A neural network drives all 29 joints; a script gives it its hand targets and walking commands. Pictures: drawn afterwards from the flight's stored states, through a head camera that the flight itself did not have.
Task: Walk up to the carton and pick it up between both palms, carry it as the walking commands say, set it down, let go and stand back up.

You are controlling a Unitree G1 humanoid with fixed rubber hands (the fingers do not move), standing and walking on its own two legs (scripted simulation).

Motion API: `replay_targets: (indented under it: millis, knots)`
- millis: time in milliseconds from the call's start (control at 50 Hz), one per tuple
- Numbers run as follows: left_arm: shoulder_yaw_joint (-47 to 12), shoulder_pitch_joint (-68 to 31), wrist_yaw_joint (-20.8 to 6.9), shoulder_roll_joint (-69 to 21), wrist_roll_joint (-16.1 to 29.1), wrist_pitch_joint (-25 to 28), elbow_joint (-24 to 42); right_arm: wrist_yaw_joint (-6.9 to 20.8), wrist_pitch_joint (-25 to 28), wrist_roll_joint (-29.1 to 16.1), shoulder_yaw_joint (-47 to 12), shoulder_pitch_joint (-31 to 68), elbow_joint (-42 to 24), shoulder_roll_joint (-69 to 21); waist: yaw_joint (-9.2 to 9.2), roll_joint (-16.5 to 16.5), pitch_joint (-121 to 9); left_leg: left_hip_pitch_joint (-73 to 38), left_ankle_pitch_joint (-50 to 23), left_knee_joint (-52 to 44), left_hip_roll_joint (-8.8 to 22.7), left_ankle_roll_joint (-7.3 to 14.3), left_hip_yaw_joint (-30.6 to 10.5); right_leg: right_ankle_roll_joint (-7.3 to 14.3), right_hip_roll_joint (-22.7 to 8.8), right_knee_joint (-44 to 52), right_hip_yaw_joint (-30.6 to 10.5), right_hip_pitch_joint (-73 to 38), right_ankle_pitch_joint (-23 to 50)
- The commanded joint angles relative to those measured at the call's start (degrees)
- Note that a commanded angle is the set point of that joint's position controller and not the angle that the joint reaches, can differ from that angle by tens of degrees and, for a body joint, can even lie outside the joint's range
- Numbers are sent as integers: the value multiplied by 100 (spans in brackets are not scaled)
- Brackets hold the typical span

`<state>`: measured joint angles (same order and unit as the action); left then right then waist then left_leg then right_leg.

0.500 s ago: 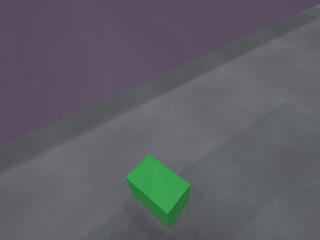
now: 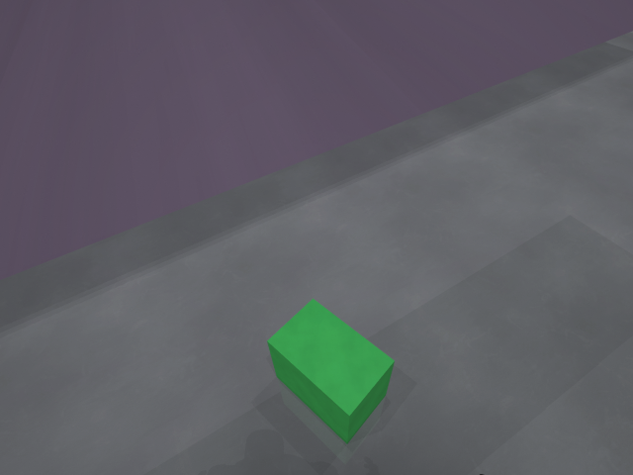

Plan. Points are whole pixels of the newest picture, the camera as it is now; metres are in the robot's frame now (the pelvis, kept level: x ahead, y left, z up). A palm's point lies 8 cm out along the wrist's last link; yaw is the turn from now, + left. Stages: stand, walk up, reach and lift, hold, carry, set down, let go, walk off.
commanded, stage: walk up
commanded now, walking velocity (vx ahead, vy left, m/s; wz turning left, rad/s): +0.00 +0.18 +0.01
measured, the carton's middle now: (329, 369) +0.55 +0.00 -0.64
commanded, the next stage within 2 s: none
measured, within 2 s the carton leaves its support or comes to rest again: neither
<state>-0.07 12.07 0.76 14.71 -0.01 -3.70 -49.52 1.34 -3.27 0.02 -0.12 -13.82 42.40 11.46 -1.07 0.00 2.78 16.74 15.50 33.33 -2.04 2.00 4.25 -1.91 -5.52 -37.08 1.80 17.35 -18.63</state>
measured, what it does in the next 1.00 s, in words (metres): steps on the spot: left foot, then right foot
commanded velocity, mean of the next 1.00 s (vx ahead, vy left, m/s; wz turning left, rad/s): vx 0.00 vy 0.04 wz -0.22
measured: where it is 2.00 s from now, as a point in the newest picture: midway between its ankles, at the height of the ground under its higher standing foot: outside the picture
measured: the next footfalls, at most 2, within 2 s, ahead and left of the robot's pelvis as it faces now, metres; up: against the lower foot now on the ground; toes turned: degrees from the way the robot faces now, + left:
left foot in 0.26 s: +0.04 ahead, +0.15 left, +0.00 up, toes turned +4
right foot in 0.66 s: +0.04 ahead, -0.12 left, +0.00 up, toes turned -10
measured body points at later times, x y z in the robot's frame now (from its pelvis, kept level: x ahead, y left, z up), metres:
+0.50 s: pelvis +0.00 +0.04 +0.00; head +0.02 +0.05 +0.45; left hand +0.08 +0.30 -0.13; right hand +0.11 -0.19 -0.12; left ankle +0.00 +0.15 -0.73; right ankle +0.01 -0.12 -0.71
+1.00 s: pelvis -0.01 +0.01 +0.01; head +0.01 -0.03 +0.46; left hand +0.09 +0.26 -0.11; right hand +0.07 -0.26 -0.13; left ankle -0.01 +0.13 -0.69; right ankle +0.00 -0.11 -0.73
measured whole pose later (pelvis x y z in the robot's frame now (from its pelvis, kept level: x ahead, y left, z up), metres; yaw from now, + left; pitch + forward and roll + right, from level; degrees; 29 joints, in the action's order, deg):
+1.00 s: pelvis -0.01 +0.01 +0.01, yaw -11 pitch -1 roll +4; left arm -0.1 16.2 0.4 13.2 0.0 -2.7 -49.5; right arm -0.2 -3.9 0.0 -0.2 -11.1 42.3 15.2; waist -1.4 0.4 3.1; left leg 18.3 28.2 45.9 0.6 -1.3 8.6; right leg 0.1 -3.4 -35.5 -3.0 18.9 -16.1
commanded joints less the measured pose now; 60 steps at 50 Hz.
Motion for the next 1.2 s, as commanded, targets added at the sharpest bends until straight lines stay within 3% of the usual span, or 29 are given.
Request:
replay_targets:
  millis: [0,60,140,200,220,240,260,320,420,440,480,500,540,560,580,620,660,700,760,860,980,1000,1020,1040,1060,1080,1120,1140,1180]
  knots:
    - [492,827,238,1636,-152,207,62,-39,-86,130,429,526,-317,865,-548,-1791,-52,1356,1353,1353,6,-277,-137,1186,-2268,2361,-2868,-629,1963]
    - [479,498,291,1327,-158,223,198,55,-102,135,445,324,-259,850,-303,-1088,-39,1300,1305,2527,363,-290,-584,1323,-2138,2178,-2361,-420,2201]
    - [524,261,236,1302,-184,154,326,112,-99,123,281,349,-292,638,-189,-1581,-74,536,1056,949,272,-299,-205,907,-1443,2011,-1514,-115,1663]
    - [499,57,157,1148,-122,63,383,53,0,123,305,-351,-64,752,282,-1093,-234,-1210,-137,-882,368,-184,-191,371,-891,1131,-859,1007,340]
    - [393,184,125,702,-119,63,438,24,53,182,377,-623,2,1139,338,288,-386,-1519,221,-1664,1403,-19,-1533,60,-278,97,-261,1442,-600]
    - [258,142,61,241,-96,51,554,-34,109,93,402,-669,-20,1410,237,998,-192,-911,-39,-2230,2274,150,-2513,-61,287,-622,-1,1368,-1316]
    - [285,112,25,514,-76,-43,324,-91,210,65,403,-572,-28,1429,332,558,-237,-639,-148,-2214,2506,222,-2447,-38,210,-575,-560,911,-1014]
    - [311,102,-109,475,-26,-23,224,-169,314,101,358,-7,-33,1103,138,774,-78,-610,-676,-2063,1839,400,-1622,-39,226,-610,-419,720,-482]
    - [233,67,-101,373,-15,36,155,-190,339,99,417,25,-64,1077,154,802,-458,-924,-1900,-1670,1717,516,-1224,-22,267,-104,-158,313,-513]
    - [322,146,-87,235,-139,80,222,-215,295,331,505,-682,188,1064,450,796,-272,-1318,-2586,-1597,2078,480,-1599,-135,483,-647,4,895,-810]
    - [420,145,-115,482,-120,21,395,-291,297,290,662,-846,232,1355,469,785,-302,-1462,-2769,-1417,2577,747,-1516,-284,167,-1550,-154,1263,-926]
    - [52,-420,-127,62,-91,61,469,-329,238,229,313,90,-242,1101,325,1323,220,-1029,-2438,-1395,2466,767,-1128,-66,150,-1449,-376,1468,-911]
    - [166,-302,-186,153,-95,107,508,-372,210,222,430,521,-280,1073,183,1096,-52,-1243,-1946,-1295,2324,650,-521,-84,44,-1294,-112,1281,-764]
    - [47,-286,-144,-100,7,100,511,-297,95,202,301,289,-409,982,-126,1716,144,-617,-2116,-1238,2164,651,-200,-99,244,-895,74,796,-1005]
    - [79,62,-125,-35,18,103,414,-258,54,200,331,401,-347,1041,-272,1602,215,-331,-1861,-1143,2123,503,15,-46,244,-499,267,245,-705]
    - [145,557,-100,84,-20,224,333,-214,-5,136,371,523,-234,950,-205,502,-149,-672,-1478,223,1531,13,529,204,186,1237,154,-312,626]
    - [358,931,-86,1222,-179,278,276,-201,-76,112,247,765,-677,520,-407,-1980,-6,1223,1837,2123,215,-408,208,1026,-1539,2113,-2970,-586,2805]
    - [403,1104,-13,1226,-197,329,264,-201,-29,109,273,908,-693,571,-368,-1559,-87,1510,1977,3047,387,-348,-422,1416,-1567,1813,-3021,-846,4069]
    - [397,477,16,926,-140,251,451,-138,-2,141,286,717,-532,558,-193,-1371,-197,1211,1330,2673,443,-354,-380,1053,-932,1834,-2234,-777,2944]
    - [464,622,-14,1086,-258,189,457,-98,-27,131,224,839,-515,607,-293,-1510,-13,787,1352,1875,239,-377,-141,1112,-770,2098,-2213,-205,1948]
    - [422,148,-22,1050,-222,37,518,-156,46,86,187,5,-293,582,157,-1521,-87,-990,742,-344,104,-294,246,919,-312,1637,-1753,763,693]
    - [404,93,-21,927,-209,40,528,-208,63,97,262,-313,-234,743,304,-1367,-153,-1566,494,-699,281,-200,146,722,-218,1372,-1634,1203,250]
    - [340,80,-22,611,-161,47,520,-197,97,151,312,-635,-97,944,404,-629,-122,-1915,474,-960,1035,-53,-518,471,66,785,-1222,1724,-463]
    - [241,65,-53,211,-143,64,677,-206,114,218,446,-730,-166,1543,467,906,-76,-2014,598,-1724,2419,261,-1942,153,711,-655,-460,2414,-953]
    - [261,116,-57,156,-198,69,688,-236,145,219,486,-472,-265,1632,211,984,101,-1465,-478,-1758,2842,409,-1972,53,500,-1733,-296,2247,-1116]
    - [240,-19,-24,309,-145,36,720,-190,148,188,445,-354,-137,1463,316,975,-47,-1111,-806,-1838,2644,773,-1801,20,309,-1828,-373,1748,-773]
    - [256,-9,-57,438,-126,53,622,-158,138,193,371,58,-182,1281,79,1034,317,-633,-717,-1802,2136,632,-1328,63,284,-1809,-393,1359,-652]
    - [208,219,-77,375,-142,50,464,-193,77,126,351,482,-329,988,-65,1179,316,-350,-573,-1722,1685,463,-395,49,157,-1655,-166,935,-486]
    - [171,-35,-76,294,-120,71,524,-242,47,139,400,258,-286,1033,47,1086,157,-569,-796,-1457,1549,478,-301,65,255,-993,106,699,-500]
